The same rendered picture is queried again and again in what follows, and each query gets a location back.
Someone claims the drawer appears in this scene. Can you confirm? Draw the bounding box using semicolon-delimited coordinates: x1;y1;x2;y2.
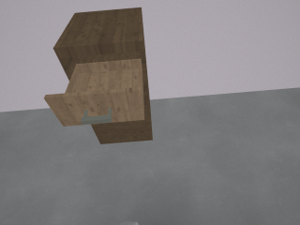
44;58;144;127

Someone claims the cabinet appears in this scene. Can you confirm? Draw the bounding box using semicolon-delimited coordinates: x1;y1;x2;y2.
53;7;153;144

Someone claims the handle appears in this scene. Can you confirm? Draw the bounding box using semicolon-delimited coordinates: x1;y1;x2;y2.
81;108;112;125

